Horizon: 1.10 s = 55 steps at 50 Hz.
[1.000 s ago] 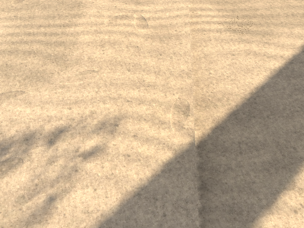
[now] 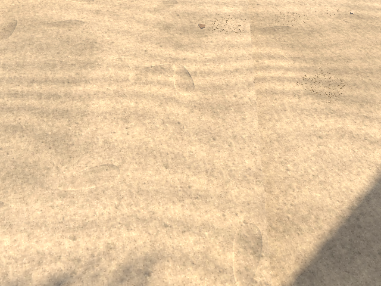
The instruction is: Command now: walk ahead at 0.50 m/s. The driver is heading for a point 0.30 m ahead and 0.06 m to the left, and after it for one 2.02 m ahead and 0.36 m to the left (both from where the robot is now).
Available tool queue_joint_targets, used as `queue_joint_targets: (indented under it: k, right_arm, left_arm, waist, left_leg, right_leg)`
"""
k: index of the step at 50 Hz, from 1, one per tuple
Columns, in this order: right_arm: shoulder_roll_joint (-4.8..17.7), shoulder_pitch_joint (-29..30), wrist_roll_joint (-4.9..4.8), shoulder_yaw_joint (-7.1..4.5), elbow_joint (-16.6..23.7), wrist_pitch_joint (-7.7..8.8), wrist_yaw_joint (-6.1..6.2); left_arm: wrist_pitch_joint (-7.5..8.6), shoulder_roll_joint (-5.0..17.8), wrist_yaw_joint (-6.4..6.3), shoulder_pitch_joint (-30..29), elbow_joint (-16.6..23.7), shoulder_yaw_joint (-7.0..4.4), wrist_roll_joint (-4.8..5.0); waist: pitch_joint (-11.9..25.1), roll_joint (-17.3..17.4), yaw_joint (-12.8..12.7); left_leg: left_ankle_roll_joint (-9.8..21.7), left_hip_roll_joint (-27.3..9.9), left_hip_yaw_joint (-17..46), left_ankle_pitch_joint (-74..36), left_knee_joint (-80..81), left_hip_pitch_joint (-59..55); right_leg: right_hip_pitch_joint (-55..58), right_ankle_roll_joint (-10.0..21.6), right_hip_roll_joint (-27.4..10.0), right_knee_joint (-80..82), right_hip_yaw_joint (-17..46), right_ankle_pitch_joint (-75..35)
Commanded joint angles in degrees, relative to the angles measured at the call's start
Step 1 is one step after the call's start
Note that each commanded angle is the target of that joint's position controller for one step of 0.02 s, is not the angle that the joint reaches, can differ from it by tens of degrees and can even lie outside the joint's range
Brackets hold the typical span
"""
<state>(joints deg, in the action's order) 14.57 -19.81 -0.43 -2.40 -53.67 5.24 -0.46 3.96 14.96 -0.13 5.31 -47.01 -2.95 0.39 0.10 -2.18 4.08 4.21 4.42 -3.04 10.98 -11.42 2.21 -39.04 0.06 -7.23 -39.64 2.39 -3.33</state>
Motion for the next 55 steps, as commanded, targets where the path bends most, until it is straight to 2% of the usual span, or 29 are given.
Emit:
queue_joint_targets:
  k: [1,5,7,8,9,10,11,12,13,14,16,18,21,26,31,33,34,35,36,37,38,40,44,48,51,52,53,54,55]
  right_arm:
    - [9.6,-2.6,-0.31,-2.00,1.3,0.02,0.36]
    - [10.2,-4.1,-0.69,-2.30,-0.1,-1.29,0.78]
    - [11.3,-1.6,-0.77,-2.60,0.4,-1.84,1.01]
    - [10.8,-0.3,-0.76,-2.36,0.8,-2.08,1.13]
    - [8.8,0.7,-0.01,-1.49,2.4,-1.79,1.23]
    - [2.5,-5.7,0.96,0.33,3.3,-0.69,1.08]
    - [5.8,-7.4,-0.38,-0.26,2.4,0.12,0.96]
    - [10.2,-3.0,-2.04,-1.76,3.5,-0.09,1.08]
    - [9.4,0.6,-2.16,-1.82,4.5,-0.76,1.37]
    - [8.2,1.4,-1.41,-2.05,4.4,-1.80,1.67]
    - [6.2,-1.0,-1.03,-2.51,4.3,-4.65,2.02]
    - [5.1,-1.8,-1.15,-2.93,5.3,-6.63,2.54]
    - [5.4,1.8,-0.29,-3.45,8.1,-7.61,2.78]
    - [5.0,9.9,-0.14,-3.20,12.7,-7.48,0.93]
    - [6.1,12.6,-0.35,-3.76,15.6,-8.12,-0.53]
    - [6.5,9.3,0.04,-4.18,14.6,-7.87,-0.51]
    - [10.9,6.3,0.29,-5.58,14.0,-7.57,0.35]
    - [17.5,4.6,1.20,-6.76,14.6,-7.45,1.58]
    - [14.0,4.8,2.11,-5.24,15.4,-6.62,1.35]
    - [11.4,5.5,1.85,-4.44,15.2,-5.71,0.81]
    - [10.2,8.1,1.28,-4.11,14.9,-5.02,0.95]
    - [8.5,13.0,0.38,-3.38,15.2,-4.79,1.56]
    - [7.3,15.5,1.26,-2.60,14.3,-4.76,2.23]
    - [7.4,14.9,1.42,-2.26,12.3,-5.12,2.36]
    - [5.9,16.0,0.44,-1.35,10.7,-5.38,2.19]
    - [4.9,13.9,0.40,-0.99,9.6,-5.13,2.04]
    - [4.1,12.2,1.26,-0.75,9.1,-4.85,1.82]
    - [3.1,10.1,1.48,-0.82,8.8,-4.78,1.66]
    - [4.8,13.9,1.93,-1.02,8.2,-4.97,1.80]
  left_arm:
    - [1.18,2.7,0.88,-7.7,5.3,-0.26,0.39]
    - [2.22,3.3,2.36,-10.7,7.6,-0.27,0.67]
    - [2.79,5.7,2.44,-5.2,6.4,-1.31,0.23]
    - [3.11,8.0,2.09,3.0,3.9,-2.51,-0.44]
    - [3.39,11.7,1.53,12.6,1.9,-3.60,-1.81]
    - [2.60,16.6,0.82,16.8,1.7,-4.43,-2.88]
    - [1.76,12.4,0.71,17.4,2.7,-3.28,-2.14]
    - [1.23,9.2,0.48,12.9,3.8,-2.24,-1.62]
    - [0.98,7.3,0.21,9.1,4.1,-1.62,-1.21]
    - [0.95,5.8,0.27,6.0,3.9,-1.18,-1.08]
    - [1.17,5.1,0.67,1.6,3.8,-1.04,-1.93]
    - [1.33,5.9,0.83,-1.2,3.8,-1.20,-2.54]
    - [0.76,6.8,-0.14,-1.6,2.8,-1.44,-2.22]
    - [-1.45,9.7,-1.52,-1.2,1.6,-2.23,-1.22]
    - [-3.46,11.8,-1.41,0.3,0.5,-3.29,0.60]
    - [-3.82,11.0,-1.33,1.1,-0.7,-3.17,1.59]
    - [-3.64,8.8,-1.00,4.6,-1.8,-2.60,0.55]
    - [-3.01,5.1,-0.17,3.6,0.4,-1.32,-2.30]
    - [-2.96,5.4,-0.11,0.3,1.3,-1.33,-1.85]
    - [-3.26,7.9,0.02,-2.5,1.4,-2.01,-0.18]
    - [-3.56,7.0,-0.18,-2.7,1.0,-1.93,0.69]
    - [-4.30,7.7,-1.24,-1.8,-0.4,-2.30,-0.12]
    - [-4.92,5.4,-1.90,0.4,-1.8,-1.48,-0.14]
    - [-5.17,5.5,-1.71,-0.2,-2.2,-1.00,-0.01]
    - [-4.71,4.8,-1.05,2.3,-4.0,-0.70,-0.65]
    - [-4.53,5.9,-0.87,2.7,-4.3,-0.69,-1.63]
    - [-4.40,9.1,-0.95,2.6,-4.0,-1.08,-2.16]
    - [-4.35,10.0,-0.82,-0.1,-4.7,-1.31,-1.13]
    - [-3.88,6.5,-0.41,-1.9,-4.2,-0.62,-0.89]
  waist:
    - [-3.9,5.2,1.1]
    - [-4.7,5.9,0.6]
    - [-1.9,7.3,-3.4]
    - [3.1,6.8,-7.6]
    - [11.6,4.4,-11.0]
    - [20.9,-9.6,-8.9]
    - [29.2,-12.1,-9.9]
    - [21.2,-7.2,-9.5]
    - [14.2,-4.4,-7.8]
    - [9.2,-1.9,-5.8]
    - [5.5,-4.1,-2.2]
    - [4.0,-5.1,-0.8]
    - [3.5,-3.4,-1.3]
    - [2.8,-2.9,-4.0]
    - [2.7,-4.4,-4.5]
    - [3.7,-3.1,-2.4]
    - [6.6,3.4,-2.4]
    - [9.1,18.9,-4.0]
    - [13.3,16.7,-1.6]
    - [12.4,11.0,-0.6]
    - [10.1,9.7,-1.9]
    - [8.0,8.2,-4.0]
    - [8.1,8.7,-5.6]
    - [6.7,10.1,-4.1]
    - [4.5,8.9,-6.4]
    - [4.3,6.8,-6.0]
    - [4.1,1.1,-3.6]
    - [3.4,-6.7,-0.2]
    - [1.8,-5.4,-2.4]
  left_leg:
    - [7.6,-16.5,8.0,-11.4,3.4,-1.3]
    - [7.1,-19.2,9.9,-16.5,-1.2,-6.0]
    - [5.6,-18.0,10.1,-29.4,-7.7,-5.4]
    - [3.7,-14.7,8.3,-37.4,-16.5,-3.3]
    - [1.0,-10.9,6.7,-28.3,-30.1,6.6]
    - [-3.9,-1.6,2.6,7.5,-52.6,29.3]
    - [-4.8,-0.3,10.7,27.6,-63.2,33.7]
    - [-4.9,-3.7,11.6,25.5,-65.7,36.8]
    - [-5.3,-6.4,8.7,22.1,-64.0,38.0]
    - [-5.8,-8.2,7.7,18.7,-61.0,36.2]
    - [-6.2,-9.5,6.1,14.0,-58.4,28.1]
    - [-7.1,-9.5,5.2,9.9,-56.9,27.0]
    - [-7.1,-10.6,5.3,3.2,-49.9,28.8]
    - [-5.8,-10.4,2.4,-0.2,-36.5,26.3]
    - [-3.7,-8.4,-0.2,6.7,-26.4,24.1]
    - [-1.3,-5.8,-1.4,-3.0,-14.1,15.4]
    - [1.0,-8.4,4.2,-20.6,-10.6,5.5]
    - [8.3,-22.8,21.7,-48.1,-14.0,-7.1]
    - [17.7,-28.6,27.7,-47.3,-12.8,-6.4]
    - [16.7,-25.5,22.7,-43.5,-11.9,-4.6]
    - [13.5,-22.0,18.3,-38.1,-11.8,-3.0]
    - [10.4,-19.7,15.0,-33.0,-10.5,2.1]
    - [10.0,-17.4,11.4,-30.5,-9.6,6.7]
    - [9.9,-17.6,12.9,-21.1,-8.6,8.4]
    - [6.5,-15.2,12.5,-9.3,-9.7,11.7]
    - [3.7,-13.2,11.9,-3.7,-10.1,13.4]
    - [0.9,-9.6,9.1,2.2,-13.5,15.5]
    - [-1.3,-5.8,5.1,5.1,-12.5,12.4]
    - [-2.5,-5.7,4.8,2.8,-13.3,7.6]
  right_leg:
    - [-1.6,0.3,1.5,5.4,-1.8,-1.7]
    - [0.3,2.1,3.3,10.4,-1.9,4.2]
    - [10.3,3.5,5.9,13.2,-3.2,6.4]
    - [22.1,5.0,7.3,15.4,-4.5,1.9]
    - [39.8,8.1,0.1,11.6,1.2,-12.2]
    - [63.5,16.5,-16.9,8.6,20.8,-29.9]
    - [64.9,20.2,-20.5,12.1,30.4,-31.0]
    - [56.9,17.8,-18.2,13.3,21.3,-30.3]
    - [48.6,15.4,-15.2,14.7,13.9,-28.4]
    - [40.1,13.9,-12.6,17.4,9.3,-24.7]
    - [27.2,12.8,-9.9,22.9,2.7,-18.2]
    - [23.1,14.4,-9.9,26.5,-1.5,-16.2]
    - [24.8,14.5,-10.3,28.0,-5.3,-11.4]
    - [29.2,13.2,-10.8,27.1,-9.5,-6.3]
    - [36.3,10.7,-13.7,20.5,-8.5,-8.0]
    - [34.8,6.8,-10.8,13.1,-10.5,-6.4]
    - [29.7,2.7,-6.4,4.1,-13.5,0.6]
    - [12.2,-2.5,1.2,-12.5,-16.4,30.4]
    - [5.0,-4.4,4.8,-23.4,-7.3,44.0]
    - [4.0,-4.0,3.7,-27.5,-3.4,41.7]
    - [2.9,-3.4,3.0,-26.7,-2.4,38.2]
    - [5.6,-3.7,2.1,-23.5,-1.1,32.3]
    - [14.2,-4.3,3.5,-12.3,-2.0,26.6]
    - [20.4,-3.8,4.1,-1.8,-2.9,24.3]
    - [28.3,-1.6,5.1,14.4,-4.4,13.2]
    - [31.9,-0.4,3.3,17.6,-1.8,7.0]
    - [33.6,1.6,-1.7,17.5,3.1,-0.4]
    - [27.1,4.8,-3.0,17.5,3.8,9.0]
    - [21.6,4.7,-1.7,20.0,4.1,18.3]
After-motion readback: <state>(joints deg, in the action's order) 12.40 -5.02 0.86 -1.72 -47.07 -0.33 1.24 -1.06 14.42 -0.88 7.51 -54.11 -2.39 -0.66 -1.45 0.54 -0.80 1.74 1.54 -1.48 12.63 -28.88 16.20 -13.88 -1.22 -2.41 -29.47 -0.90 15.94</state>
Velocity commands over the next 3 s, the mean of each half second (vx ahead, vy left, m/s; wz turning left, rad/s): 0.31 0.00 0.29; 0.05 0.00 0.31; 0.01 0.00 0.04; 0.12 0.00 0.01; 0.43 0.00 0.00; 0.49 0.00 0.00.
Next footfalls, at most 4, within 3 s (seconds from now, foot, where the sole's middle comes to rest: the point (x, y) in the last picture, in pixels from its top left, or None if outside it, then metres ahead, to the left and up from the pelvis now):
0.18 right None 0.28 -0.15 -0.78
0.68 left None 0.28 0.10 -0.78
1.04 right None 0.33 -0.13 -0.78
2.42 right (178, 230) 0.72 0.01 -0.78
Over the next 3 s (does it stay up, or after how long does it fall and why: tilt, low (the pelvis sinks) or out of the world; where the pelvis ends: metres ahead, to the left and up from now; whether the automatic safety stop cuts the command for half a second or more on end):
stays up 0.82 0.18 -0.03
